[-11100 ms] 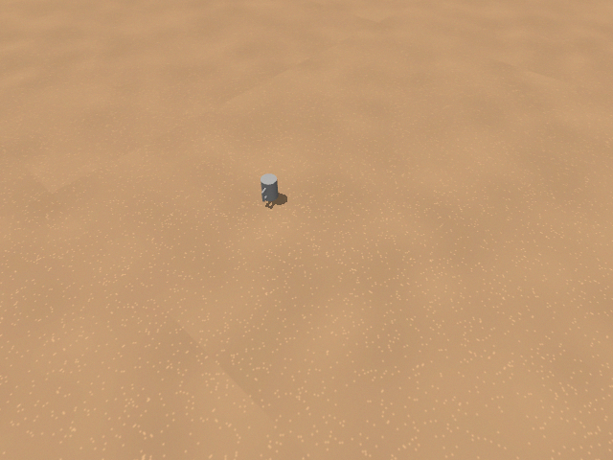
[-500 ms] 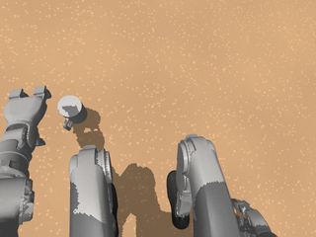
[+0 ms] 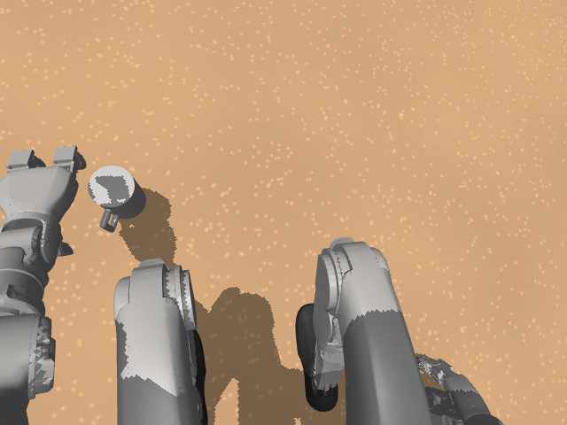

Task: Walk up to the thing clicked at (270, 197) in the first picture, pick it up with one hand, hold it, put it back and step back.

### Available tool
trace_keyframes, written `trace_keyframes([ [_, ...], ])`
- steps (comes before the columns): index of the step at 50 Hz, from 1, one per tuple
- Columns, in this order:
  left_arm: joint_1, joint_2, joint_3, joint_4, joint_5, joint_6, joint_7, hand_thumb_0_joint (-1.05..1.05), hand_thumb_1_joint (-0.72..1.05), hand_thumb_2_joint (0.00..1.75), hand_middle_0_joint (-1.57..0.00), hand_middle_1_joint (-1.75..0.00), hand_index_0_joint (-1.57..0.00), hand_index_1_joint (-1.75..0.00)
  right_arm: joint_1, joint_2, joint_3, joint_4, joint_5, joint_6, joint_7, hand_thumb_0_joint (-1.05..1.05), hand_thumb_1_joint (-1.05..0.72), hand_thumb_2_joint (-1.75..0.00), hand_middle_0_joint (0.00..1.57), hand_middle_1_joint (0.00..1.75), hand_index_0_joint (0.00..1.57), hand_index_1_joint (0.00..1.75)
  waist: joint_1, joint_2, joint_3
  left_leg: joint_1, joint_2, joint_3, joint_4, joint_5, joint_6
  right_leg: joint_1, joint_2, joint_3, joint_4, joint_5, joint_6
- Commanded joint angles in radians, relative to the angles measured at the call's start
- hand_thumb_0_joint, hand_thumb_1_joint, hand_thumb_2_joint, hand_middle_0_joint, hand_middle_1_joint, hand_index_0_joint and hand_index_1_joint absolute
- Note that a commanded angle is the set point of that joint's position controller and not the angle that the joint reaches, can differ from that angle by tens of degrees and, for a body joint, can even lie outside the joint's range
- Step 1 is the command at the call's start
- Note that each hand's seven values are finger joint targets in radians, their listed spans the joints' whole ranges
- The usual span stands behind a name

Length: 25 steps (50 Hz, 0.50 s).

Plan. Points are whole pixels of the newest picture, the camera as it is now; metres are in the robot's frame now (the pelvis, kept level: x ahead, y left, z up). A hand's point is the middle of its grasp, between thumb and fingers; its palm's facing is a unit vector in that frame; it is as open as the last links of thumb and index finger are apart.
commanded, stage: rise first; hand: left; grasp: from above
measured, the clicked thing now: (116, 202) +0.45 +0.25 -0.30
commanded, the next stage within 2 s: approach in 0.10 s
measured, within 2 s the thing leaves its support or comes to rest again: neither
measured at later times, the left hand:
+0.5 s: hand (100, 183) +0.46 +0.24 -0.19, palm faces -0.43 -0.03 -0.90, open 13.7 cm
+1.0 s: hand (92, 198) +0.44 +0.26 -0.22, palm faces -0.52 -0.07 -0.85, open 13.5 cm
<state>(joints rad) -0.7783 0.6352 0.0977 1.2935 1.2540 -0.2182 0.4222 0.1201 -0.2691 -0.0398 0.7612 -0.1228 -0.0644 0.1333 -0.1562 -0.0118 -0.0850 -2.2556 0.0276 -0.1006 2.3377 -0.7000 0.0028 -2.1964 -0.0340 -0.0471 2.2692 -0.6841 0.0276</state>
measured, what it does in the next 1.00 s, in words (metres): stands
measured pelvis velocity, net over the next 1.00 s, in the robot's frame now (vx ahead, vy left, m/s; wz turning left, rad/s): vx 0.00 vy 0.00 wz -0.03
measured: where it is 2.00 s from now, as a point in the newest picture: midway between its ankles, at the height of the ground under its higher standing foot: (255, 387)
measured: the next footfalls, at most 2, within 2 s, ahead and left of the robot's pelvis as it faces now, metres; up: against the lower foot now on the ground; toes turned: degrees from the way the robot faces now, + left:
none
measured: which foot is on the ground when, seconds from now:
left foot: down 0.00-1.00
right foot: down 0.00-1.00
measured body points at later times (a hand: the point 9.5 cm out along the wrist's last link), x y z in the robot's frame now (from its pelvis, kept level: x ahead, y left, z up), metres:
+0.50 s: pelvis +0.00 +0.00 -0.02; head +0.24 +0.06 +0.36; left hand +0.48 +0.24 -0.14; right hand +0.06 -0.29 -0.13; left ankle +0.08 +0.12 -0.32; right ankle +0.10 -0.13 -0.32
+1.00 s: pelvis +0.00 +0.00 -0.03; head +0.25 +0.05 +0.34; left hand +0.46 +0.27 -0.17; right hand +0.03 -0.28 -0.14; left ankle +0.08 +0.12 -0.32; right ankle +0.10 -0.13 -0.32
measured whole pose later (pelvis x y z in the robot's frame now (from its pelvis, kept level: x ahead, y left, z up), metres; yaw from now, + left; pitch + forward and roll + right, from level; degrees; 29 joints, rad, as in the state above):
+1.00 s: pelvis +0.00 +0.00 -0.03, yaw -2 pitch +33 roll -7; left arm -0.94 0.70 0.05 1.47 1.22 -0.22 0.39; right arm 0.17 -0.28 0.05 0.77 -0.16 -0.09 0.17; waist -0.23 -0.01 0.00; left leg -2.33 0.02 -0.14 2.44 -0.69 -0.01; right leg -2.26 -0.02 -0.07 2.35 -0.66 0.02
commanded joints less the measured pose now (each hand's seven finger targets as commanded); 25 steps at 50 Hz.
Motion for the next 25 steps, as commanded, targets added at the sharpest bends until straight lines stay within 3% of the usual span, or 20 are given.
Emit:
trace_keyframes([
  [1, -0.265, 0.244, 0.046, -0.122, -0.014, -0.002, 0.050, 0.00, -0.53, 1.00, -0.06, -1.04, -0.07, -1.03, 0.198, -0.229, -0.072, -0.014, -0.003, -0.007, -0.016, 0.00, -0.90, -0.90, 0.20, 0.30, 0.20, 0.30, -0.012, 0.220, -0.662, 0.525, -0.031, 0.068, -0.248, 0.194, 0.028, 0.282, 0.038, -0.074, -0.226, 0.212, -0.055],
  [9, -0.277, 0.238, 0.045, -0.089, -0.012, -0.002, 0.058, 0.00, -0.54, 1.01, -0.07, -1.04, -0.07, -1.03, 0.197, -0.230, -0.066, -0.013, -0.007, -0.011, -0.008, 0.00, -0.90, -0.90, 0.20, 0.30, 0.20, 0.30, -0.019, 0.233, -0.639, 0.515, -0.033, 0.061, -0.251, 0.166, 0.027, 0.257, 0.035, -0.082, -0.209, 0.183, -0.053],
  [10, -0.289, 0.256, 0.048, -0.094, -0.012, -0.002, 0.060, 0.00, -0.59, 1.08, -0.10, -0.99, -0.06, -1.04, 0.190, -0.229, -0.066, -0.010, -0.006, -0.011, -0.010, 0.00, -0.91, -0.90, 0.20, 0.30, 0.20, 0.30, -0.011, 0.232, -0.653, 0.512, -0.032, 0.067, -0.240, 0.165, 0.029, 0.263, 0.038, -0.078, -0.213, 0.186, -0.055],
  [12, -0.323, 0.225, 0.019, -0.092, -0.007, -0.003, 0.059, 0.00, -0.48, 0.95, -0.05, -1.08, -0.09, -1.04, 0.197, -0.229, -0.068, -0.010, -0.007, -0.012, -0.010, 0.00, -0.90, -0.89, 0.20, 0.30, 0.20, 0.30, -0.032, 0.235, -0.656, 0.512, -0.033, 0.069, -0.236, 0.159, 0.028, 0.254, 0.039, -0.077, -0.212, 0.185, -0.057],
  [14, -0.382, 0.204, 0.001, -0.086, -0.011, -0.002, 0.064, 0.00, -0.48, 0.95, -0.05, -1.08, -0.09, -1.04, 0.209, -0.230, -0.066, 0.001, -0.010, -0.017, -0.009, 0.00, -0.90, -0.89, 0.20, 0.30, 0.20, 0.30, -0.059, 0.225, -0.638, 0.501, -0.030, 0.067, -0.224, 0.155, 0.030, 0.241, 0.039, -0.079, -0.214, 0.187, -0.055],
  [18, -0.517, 0.119, -0.077, -0.037, -0.015, 0.000, 0.079, 0.00, -0.47, 0.94, -0.05, -1.09, -0.10, -1.05, 0.236, -0.227, -0.053, 0.023, -0.019, -0.029, -0.014, 0.00, -0.90, -0.89, 0.20, 0.30, 0.20, 0.30, -0.120, 0.215, -0.630, 0.478, -0.029, 0.066, -0.199, 0.153, 0.031, 0.229, 0.047, -0.083, -0.222, 0.191, -0.054],
  [21, -0.578, 0.167, -0.065, 0.054, 0.005, 0.019, 0.101, 0.00, -0.47, 0.94, -0.05, -1.10, -0.10, -1.05, 0.248, -0.245, -0.034, 0.032, -0.030, -0.036, -0.017, 0.00, -0.90, -0.89, 0.20, 0.30, 0.20, 0.30, -0.136, 0.218, -0.605, 0.469, -0.027, 0.059, -0.193, 0.140, 0.028, 0.212, 0.045, -0.094, -0.212, 0.177, -0.054],
  [24, -0.616, 0.201, -0.048, 0.104, 0.032, 0.052, 0.123, 0.00, -0.46, 0.94, -0.05, -1.10, -0.10, -1.05, 0.249, -0.253, -0.015, 0.030, -0.040, -0.038, -0.012, 0.00, -0.90, -0.89, 0.20, 0.30, 0.20, 0.30, -0.137, 0.273, -0.624, 0.496, -0.026, 0.057, -0.189, 0.159, 0.023, 0.206, 0.043, -0.101, -0.184, 0.197, -0.057],
  [25, -0.595, 0.223, -0.029, 0.116, 0.039, 0.066, 0.132, 0.00, -0.46, 0.94, -0.05, -1.10, -0.10, -1.05, 0.249, -0.255, -0.009, 0.026, -0.040, -0.034, -0.012, 0.00, -0.90, -0.89, 0.20, 0.30, 0.20, 0.30, -0.122, 0.296, -0.651, 0.506, -0.028, 0.062, -0.192, 0.179, 0.021, 0.225, 0.043, -0.101, -0.181, 0.216, -0.057],
])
